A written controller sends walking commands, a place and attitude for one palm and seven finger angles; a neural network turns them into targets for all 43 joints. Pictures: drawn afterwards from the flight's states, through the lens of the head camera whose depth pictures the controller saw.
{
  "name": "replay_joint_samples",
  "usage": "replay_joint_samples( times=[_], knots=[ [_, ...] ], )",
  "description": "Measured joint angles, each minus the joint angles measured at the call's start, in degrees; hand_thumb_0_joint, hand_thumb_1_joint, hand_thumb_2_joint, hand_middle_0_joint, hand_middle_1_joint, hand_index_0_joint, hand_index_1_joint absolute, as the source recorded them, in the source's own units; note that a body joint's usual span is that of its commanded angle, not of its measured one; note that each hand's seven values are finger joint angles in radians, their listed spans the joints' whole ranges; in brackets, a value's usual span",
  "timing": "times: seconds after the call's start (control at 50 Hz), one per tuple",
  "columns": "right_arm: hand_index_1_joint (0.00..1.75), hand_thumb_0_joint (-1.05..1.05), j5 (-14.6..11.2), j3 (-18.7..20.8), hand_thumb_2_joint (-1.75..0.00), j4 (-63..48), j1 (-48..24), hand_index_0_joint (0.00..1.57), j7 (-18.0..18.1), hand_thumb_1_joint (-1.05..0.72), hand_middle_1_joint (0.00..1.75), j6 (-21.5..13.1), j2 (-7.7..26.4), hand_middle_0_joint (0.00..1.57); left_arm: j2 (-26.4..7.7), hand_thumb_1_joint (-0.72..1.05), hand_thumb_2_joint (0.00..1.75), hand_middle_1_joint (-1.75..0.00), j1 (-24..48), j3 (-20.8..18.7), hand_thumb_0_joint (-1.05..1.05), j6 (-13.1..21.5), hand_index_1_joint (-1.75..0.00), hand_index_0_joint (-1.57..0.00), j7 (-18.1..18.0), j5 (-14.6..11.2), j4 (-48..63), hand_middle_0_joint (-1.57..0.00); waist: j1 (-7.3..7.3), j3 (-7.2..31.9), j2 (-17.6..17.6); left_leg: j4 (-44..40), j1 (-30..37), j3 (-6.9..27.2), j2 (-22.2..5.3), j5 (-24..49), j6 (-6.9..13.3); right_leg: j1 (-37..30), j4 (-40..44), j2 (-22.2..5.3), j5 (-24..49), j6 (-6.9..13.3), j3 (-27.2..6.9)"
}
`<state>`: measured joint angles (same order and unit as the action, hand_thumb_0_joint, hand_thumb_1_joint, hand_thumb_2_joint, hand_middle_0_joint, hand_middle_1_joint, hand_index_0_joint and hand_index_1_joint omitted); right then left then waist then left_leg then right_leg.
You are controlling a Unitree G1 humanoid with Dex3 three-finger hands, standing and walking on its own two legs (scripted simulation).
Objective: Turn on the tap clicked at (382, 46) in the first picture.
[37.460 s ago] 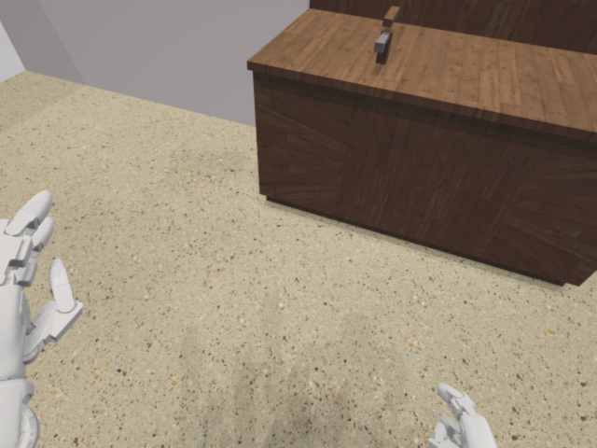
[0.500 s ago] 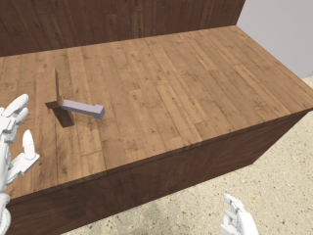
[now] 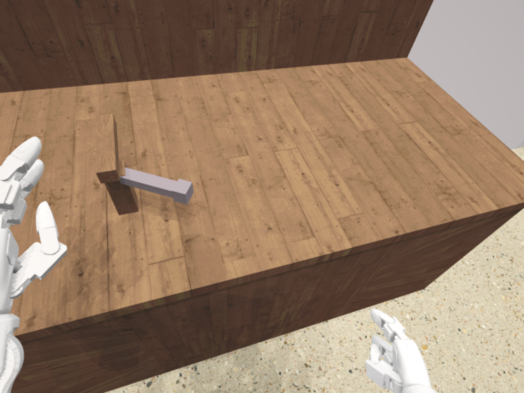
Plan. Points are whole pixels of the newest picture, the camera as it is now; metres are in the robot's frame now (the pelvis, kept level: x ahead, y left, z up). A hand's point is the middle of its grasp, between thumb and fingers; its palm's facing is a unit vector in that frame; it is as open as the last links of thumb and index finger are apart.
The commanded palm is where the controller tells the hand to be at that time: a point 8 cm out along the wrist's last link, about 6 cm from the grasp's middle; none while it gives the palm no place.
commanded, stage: look again from close up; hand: left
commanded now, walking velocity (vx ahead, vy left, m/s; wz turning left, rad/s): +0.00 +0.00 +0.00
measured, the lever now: (183, 191) +0.40 +0.18 +0.05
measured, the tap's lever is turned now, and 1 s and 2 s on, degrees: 57 57 57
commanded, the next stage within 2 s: shuffle to correct the standing spot in 0.34 s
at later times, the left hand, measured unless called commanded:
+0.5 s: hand (65, 256) +0.21 +0.24 +0.16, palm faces +0.37 -0.85 -0.37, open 7.4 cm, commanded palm +0.15 +0.27 +0.18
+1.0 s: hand (128, 254) +0.22 +0.18 +0.16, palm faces +0.32 -0.86 -0.40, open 7.4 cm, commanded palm +0.16 +0.22 +0.18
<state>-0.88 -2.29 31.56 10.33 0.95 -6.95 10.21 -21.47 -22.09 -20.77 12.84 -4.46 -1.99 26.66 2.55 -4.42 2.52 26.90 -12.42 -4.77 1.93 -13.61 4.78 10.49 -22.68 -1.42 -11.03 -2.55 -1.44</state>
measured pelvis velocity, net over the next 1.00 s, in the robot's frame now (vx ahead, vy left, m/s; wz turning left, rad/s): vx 0.00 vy -0.06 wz -0.01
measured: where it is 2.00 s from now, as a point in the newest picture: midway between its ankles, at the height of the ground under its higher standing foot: outside the picture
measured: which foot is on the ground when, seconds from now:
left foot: down 0.00-1.00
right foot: down 0.00-1.00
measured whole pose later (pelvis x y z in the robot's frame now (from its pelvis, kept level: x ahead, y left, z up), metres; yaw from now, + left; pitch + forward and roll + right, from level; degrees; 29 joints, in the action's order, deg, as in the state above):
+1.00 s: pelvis +0.00 -0.06 +0.00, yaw +0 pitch +0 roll -1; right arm -1.2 0.1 31.1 11.5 0.9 -5.3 10.8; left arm -22.3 -24.0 -21.4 10.5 -3.4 -3.8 27.6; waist 1.2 -4.3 1.0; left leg 28.4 -14.3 -2.9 -3.3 -13.8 -0.3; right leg 12.3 -23.6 3.7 -11.1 2.0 0.3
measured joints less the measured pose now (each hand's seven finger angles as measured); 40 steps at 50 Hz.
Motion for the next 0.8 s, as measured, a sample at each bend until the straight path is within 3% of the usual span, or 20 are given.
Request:
replay_joint_samples(
  times=[0.5, 0.64, 0.8],
  knots=[
    [0.30, 0.01, -0.2, 0.9, -0.90, 1.3, 1.5, 0.21, 0.8, -0.90, 0.30, 0.6, 0.8, 0.20, 0.2, 0.89, 0.90, -0.30, -1.3, 0.3, 0.02, 0.0, -0.31, -0.21, -0.2, 0.1, -1.2, -0.21, -0.75, 0.7, -0.9, -1.4, 0.5, 0.4, -0.4, 1.2, -0.5, -0.6, 1.5, 0.4, 1.2, 0.2, 0.4],
    [0.30, 0.01, -0.3, 1.0, -0.90, 0.7, 1.6, 0.21, 0.5, -0.90, 0.30, 0.7, 0.0, 0.20, 0.5, 0.89, 0.90, -0.30, 0.5, 0.3, 0.02, -0.6, -0.31, -0.21, -0.2, -0.1, -2.1, -0.21, -0.29, 0.6, -0.3, -2.2, 0.8, 0.3, -0.7, 1.8, -1.3, 0.0, 0.7, 0.8, 1.0, 0.9, 0.3],
    [0.30, 0.01, -0.3, 0.9, -0.90, -0.3, 1.5, 0.21, -0.5, -0.90, 0.30, 1.0, -0.8, 0.20, 0.5, 0.89, 0.90, -0.30, 0.0, 0.2, 0.02, -1.4, -0.31, -0.21, 0.2, -0.6, -1.3, -0.21, -0.90, 0.3, -0.6, -0.9, -0.4, 1.1, -2.8, 1.2, -2.9, 0.4, 0.9, 2.7, 1.0, 2.4, 1.1]
  ],
)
